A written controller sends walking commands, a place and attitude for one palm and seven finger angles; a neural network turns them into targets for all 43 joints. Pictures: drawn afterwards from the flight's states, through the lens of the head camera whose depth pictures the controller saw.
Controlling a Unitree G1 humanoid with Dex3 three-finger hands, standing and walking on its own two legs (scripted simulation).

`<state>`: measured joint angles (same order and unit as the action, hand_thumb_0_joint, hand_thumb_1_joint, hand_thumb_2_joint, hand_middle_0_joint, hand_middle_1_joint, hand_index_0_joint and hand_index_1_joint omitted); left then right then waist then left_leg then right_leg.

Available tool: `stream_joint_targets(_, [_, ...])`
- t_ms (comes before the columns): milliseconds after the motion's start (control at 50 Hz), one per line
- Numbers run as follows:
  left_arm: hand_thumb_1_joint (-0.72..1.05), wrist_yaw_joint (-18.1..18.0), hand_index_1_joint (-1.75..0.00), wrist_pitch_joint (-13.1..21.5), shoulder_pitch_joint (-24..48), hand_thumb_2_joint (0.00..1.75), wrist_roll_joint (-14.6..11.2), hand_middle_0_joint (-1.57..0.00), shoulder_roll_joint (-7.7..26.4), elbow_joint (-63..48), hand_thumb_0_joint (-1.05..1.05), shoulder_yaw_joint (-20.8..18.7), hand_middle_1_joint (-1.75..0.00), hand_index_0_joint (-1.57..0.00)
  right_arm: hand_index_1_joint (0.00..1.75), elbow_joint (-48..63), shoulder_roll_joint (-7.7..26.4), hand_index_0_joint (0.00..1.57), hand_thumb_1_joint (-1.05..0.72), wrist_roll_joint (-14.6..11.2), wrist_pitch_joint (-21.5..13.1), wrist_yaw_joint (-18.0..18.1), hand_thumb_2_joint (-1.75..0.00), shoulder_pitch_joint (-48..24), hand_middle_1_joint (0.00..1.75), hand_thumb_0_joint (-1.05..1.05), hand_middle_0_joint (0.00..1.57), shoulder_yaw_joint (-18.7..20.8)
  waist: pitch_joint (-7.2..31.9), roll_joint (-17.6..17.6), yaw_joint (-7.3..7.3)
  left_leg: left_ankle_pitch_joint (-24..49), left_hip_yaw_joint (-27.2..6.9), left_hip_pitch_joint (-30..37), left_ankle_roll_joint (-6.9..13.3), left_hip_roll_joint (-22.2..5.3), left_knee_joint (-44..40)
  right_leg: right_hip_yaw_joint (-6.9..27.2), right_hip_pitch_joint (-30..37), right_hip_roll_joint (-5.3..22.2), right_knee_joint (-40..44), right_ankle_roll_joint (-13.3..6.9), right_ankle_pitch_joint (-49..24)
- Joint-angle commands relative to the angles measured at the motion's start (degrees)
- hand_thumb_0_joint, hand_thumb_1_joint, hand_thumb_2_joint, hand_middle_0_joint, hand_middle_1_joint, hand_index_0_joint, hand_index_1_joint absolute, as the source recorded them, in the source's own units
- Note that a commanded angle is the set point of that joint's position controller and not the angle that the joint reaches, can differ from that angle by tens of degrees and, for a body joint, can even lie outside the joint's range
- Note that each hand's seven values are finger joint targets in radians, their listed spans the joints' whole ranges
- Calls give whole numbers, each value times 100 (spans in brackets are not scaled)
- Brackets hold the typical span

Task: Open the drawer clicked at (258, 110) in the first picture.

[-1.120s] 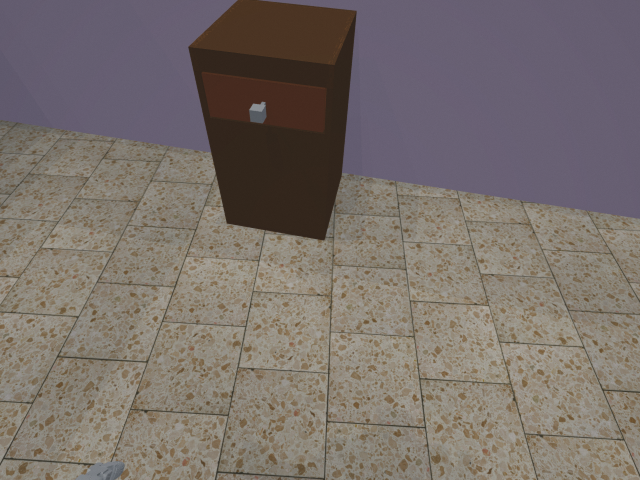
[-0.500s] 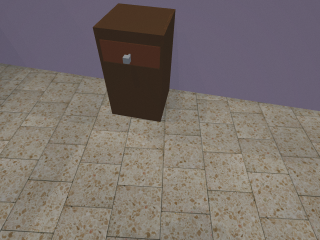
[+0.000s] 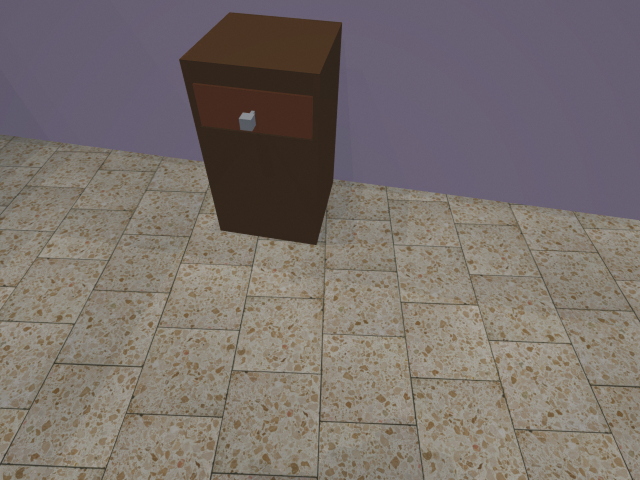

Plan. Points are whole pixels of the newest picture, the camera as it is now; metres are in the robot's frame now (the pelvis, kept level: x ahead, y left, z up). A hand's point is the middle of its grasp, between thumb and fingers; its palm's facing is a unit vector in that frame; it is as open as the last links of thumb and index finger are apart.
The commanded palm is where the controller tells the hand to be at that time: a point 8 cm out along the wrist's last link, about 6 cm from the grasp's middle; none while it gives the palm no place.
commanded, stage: look at it before walking up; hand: left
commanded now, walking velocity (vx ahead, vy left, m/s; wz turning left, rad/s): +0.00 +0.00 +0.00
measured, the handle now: (249, 118) +1.16 +0.29 -0.17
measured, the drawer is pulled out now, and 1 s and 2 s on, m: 0.00 0.00 0.00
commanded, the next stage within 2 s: walk to a spot facing it in 0.42 s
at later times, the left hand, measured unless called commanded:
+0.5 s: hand out of the picture +0.07 +0.25 -0.16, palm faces -0.03 -0.94 -0.33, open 7.3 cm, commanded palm none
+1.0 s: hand out of the picture +0.01 +0.26 -0.20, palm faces +0.21 -0.96 -0.20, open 7.3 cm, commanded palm none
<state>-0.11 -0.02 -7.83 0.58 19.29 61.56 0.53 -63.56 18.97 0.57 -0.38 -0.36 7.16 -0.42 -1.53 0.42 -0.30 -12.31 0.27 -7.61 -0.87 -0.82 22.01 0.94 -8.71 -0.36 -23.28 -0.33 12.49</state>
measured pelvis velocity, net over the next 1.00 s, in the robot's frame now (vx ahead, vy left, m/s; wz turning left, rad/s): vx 0.01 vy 0.05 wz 0.23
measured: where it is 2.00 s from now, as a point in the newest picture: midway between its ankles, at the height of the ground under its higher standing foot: (278, 451)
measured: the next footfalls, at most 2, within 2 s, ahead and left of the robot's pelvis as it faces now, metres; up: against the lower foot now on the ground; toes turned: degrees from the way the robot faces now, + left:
right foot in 1.46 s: +0.37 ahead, +0.02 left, +0.00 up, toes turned +19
left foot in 1.92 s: +0.38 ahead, +0.29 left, +0.00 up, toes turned +49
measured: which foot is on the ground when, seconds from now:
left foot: down 0.00-1.00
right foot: down 0.00-0.92, up 0.94-1.00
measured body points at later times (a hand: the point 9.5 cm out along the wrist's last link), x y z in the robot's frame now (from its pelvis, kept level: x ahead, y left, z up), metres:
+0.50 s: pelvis +0.00 +0.00 +0.00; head +0.00 +0.00 +0.45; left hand +0.07 +0.30 -0.13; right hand +0.07 -0.29 -0.13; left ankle +0.00 +0.13 -0.74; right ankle +0.00 -0.12 -0.74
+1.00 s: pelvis +0.01 +0.05 -0.02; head +0.02 +0.08 +0.43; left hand -0.01 +0.31 -0.18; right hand +0.08 -0.19 -0.15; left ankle -0.01 +0.12 -0.74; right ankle +0.00 -0.10 -0.69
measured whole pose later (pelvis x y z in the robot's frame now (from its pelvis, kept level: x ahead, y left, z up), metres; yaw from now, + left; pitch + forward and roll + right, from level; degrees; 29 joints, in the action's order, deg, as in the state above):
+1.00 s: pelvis +0.01 +0.05 -0.02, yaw +13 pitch +0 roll -1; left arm 0.5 -2.7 -14.8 1.6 14.9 57.1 -2.5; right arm -56.7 11.4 1.2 -0.2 -1.6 17.7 1.5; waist -1.4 3.2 -1.6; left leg -20.2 5.2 -16.7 3.9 0.3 36.9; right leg -3.5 -22.7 5.3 -58.6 1.9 27.0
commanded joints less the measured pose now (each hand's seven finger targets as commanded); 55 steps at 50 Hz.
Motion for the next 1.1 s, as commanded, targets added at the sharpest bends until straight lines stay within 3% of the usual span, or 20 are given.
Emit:
stream_joint_targets(0, [90, -61, -30, 157, 209, 90, 2, -20, 1179, -363, 0, -252, -30, -20, 30, 373, 1181, 20, -90, -3, -142, 104, -90, -288, 30, 0, 20, 235, 238, -35, 35, 586, -502, 10, 232, -593, -357, 630, -98, 696, 493, -155, -611])
stream_joint_targets(540, [90, -65, -30, 148, 146, 90, -2, -20, 1198, -333, 0, -274, -30, -20, 30, 386, 1206, 20, -90, -9, -126, 93, -90, -254, 30, 0, 20, 237, 322, -121, 38, 920, -594, -24, 235, -599, -309, 488, 72, 727, 386, -123, -846])
stream_joint_targets(620, [90, -144, -30, -53, -223, 90, -1, -20, 614, -391, 0, -219, -30, -20, 30, 496, 550, 20, -90, 6, 57, 60, -90, 36, 30, 0, 20, 156, 189, -57, 96, 1075, -645, -640, 190, -531, 125, 256, 29, 836, -34, 25, -823])
stream_joint_targets(660, [90, -163, -30, -89, -331, 90, 14, -20, 695, -537, 0, -288, -30, -20, 30, 659, 548, 20, -90, 12, 121, 47, -90, 115, 30, 0, 20, 205, 270, 173, 120, 1045, -638, -948, 173, -390, 537, 341, 92, 1029, -101, -66, -861])
stream_joint_targets(680, [90, -170, -30, -96, -405, 90, 19, -20, 772, -614, 0, -335, -30, -20, 30, 737, 520, 20, -90, 11, 155, 40, -90, 109, 30, 0, 20, 242, 274, 396, 154, 821, -506, -1128, 133, -247, 927, 499, 80, 1290, 5, -205, -849])
stream_joint_targets(700, [90, -169, -30, -94, -512, 90, 28, -20, 876, -669, 0, -381, -30, -20, 30, 814, 468, 20, -90, 14, 194, 37, -90, 157, 30, 0, 20, 254, 372, 801, 187, 108, -285, -1299, 81, -76, 1470, 757, 139, 1660, 304, -423, -466])
stream_joint_targets(720, [90, -163, -30, -88, -592, 90, 51, -20, 940, -744, 0, -424, -30, -20, 30, 913, 412, 20, -90, 33, 232, 32, -90, 135, 30, 0, 20, 281, 274, 1253, 248, -1284, -60, -1594, 25, 57, 2180, 1068, 128, 2033, 633, -738, -51])
stream_joint_targets(740, [90, -160, -30, -68, -661, 90, 90, -20, 931, -798, 0, -458, -30, -20, 30, 981, 411, 20, -90, 45, 237, 10, -90, 52, 30, 0, 20, 322, 150, 1288, 334, -1783, -11, -1856, 27, -36, 2898, 1273, 56, 2260, 870, -972, 283])
stream_joint_targets(760, [90, -171, -30, -45, -586, 90, 103, -20, 918, -859, 0, -485, -30, -20, 30, 1056, 412, 20, -90, 28, 211, -22, -90, 68, 30, 0, 20, 343, 57, 1069, 260, -1870, -15, -1963, 48, -202, 3195, 1258, 16, 2372, 923, -1067, 571])
stream_joint_targets(800, [90, -132, -30, 54, -333, 90, 139, -20, 916, -964, 0, -526, -30, -20, 30, 1105, 204, 20, -90, 8, 139, -126, -90, 231, 30, 0, 20, 339, 2, 811, 61, -1782, 136, -1650, 44, -389, 2530, 608, -107, 2223, 675, -894, 654])
stream_joint_targets(840, [90, -84, -30, 61, -315, 90, 107, -20, 869, -963, 0, -552, -30, -20, 30, 1028, 54, 20, -90, 42, 102, -158, -90, 674, 30, 0, 20, 334, -12, 635, -130, -1142, 629, -600, 48, -198, 1505, -2, -813, 1938, 305, -563, 1284])
stream_joint_targets(860, [90, -50, -30, 37, -314, 90, 84, -20, 776, -952, 0, -538, -30, -20, 30, 944, 140, 20, -90, 49, 85, -159, -90, 1061, 30, 0, 20, 376, 53, 103, -310, -896, 639, 269, 78, -86, 906, -434, -1443, 1686, -274, -299, 1817])
stream_joint_targets(880, [90, -3, -30, -13, -267, 90, 57, -20, 418, -1078, 0, -487, -30, -20, 30, 826, 479, 20, -90, 85, 56, -118, -90, 1646, 30, 0, 20, 488, -79, -1123, -569, -1977, -788, 572, 386, -754, -52, -913, -2305, 1074, -1730, 45, 2256])
stream_joint_targets(900, [90, 56, -30, -20, 42, 90, 42, -20, -3, -1442, 0, -396, -30, -20, 30, 779, 1011, 20, -90, 141, -27, -61, -90, 2215, 30, 0, 20, 610, -330, -2426, -741, -2737, -3329, 574, 1050, -2130, -1255, -1070, -3481, 285, -3550, 363, 2631])
stream_joint_targets(920, [90, 52, -30, 8, 405, 90, 107, -20, 85, -1548, 0, -401, -30, -20, 30, 710, 951, 20, -90, 88, -32, -14, -90, 2209, 30, 0, 20, 599, -352, -1402, -682, -3046, -3745, 189, 1331, -2309, -1529, -199, -3665, 549, -4230, 203, 2105])
stream_joint_targets(940, [90, 81, -30, 54, 406, 90, 105, -20, 19, -1457, 0, -457, -30, -20, 30, 803, 754, 20, -90, 66, -65, 32, -90, 1875, 30, 0, 20, 552, -454, -772, -474, -3122, -3424, -134, 1253, -2017, -1493, -51, -3573, 619, -4571, 178, 1480])
stream_joint_targets(960, [90, 121, -30, 108, 210, 90, 127, -20, 67, -1319, 0, -473, -30, -20, 30, 888, 482, 20, -90, 50, -153, 51, -90, 1629, 30, 0, 20, 484, -411, -525, -303, -2613, -3009, -252, 1134, -1780, -1434, 8, -3470, 716, -4640, 208, 981])
stream_joint_targets(980, [90, 145, -30, 115, -106, 90, 134, -20, -6, -1157, 0, -486, -30, -20, 30, 907, 344, 20, -90, 44, -225, 75, -90, 1417, 30, 0, 20, 439, -397, -532, -132, -1936, -2407, -248, 1022, -1535, -1343, -15, -3301, 770, -4571, 262, 587])
stream_joint_targets(1020, [90, 158, -30, 108, -413, 90, 130, -20, -114, -976, 0, -463, -30, -20, 30, 825, 172, 20, -90, 13, -334, 101, -90, 1492, 30, 0, 20, 419, -195, -632, -70, -665, -1684, -20, 1010, -1178, -1170, -124, -3058, 751, -4316, 363, 202])
stream_joint_targets(1080, [90, 140, -30, 108, -376, 90, 119, -20, -195, -970, 0, -455, -30, -20, 30, 685, 84, 20, -90, -11, -392, 126, -90, 1767, 30, 0, 20, 444, -92, -441, -107, 224, -1509, 415, 1167, -1153, -1113, -183, -3207, 726, -4067, 460, 55])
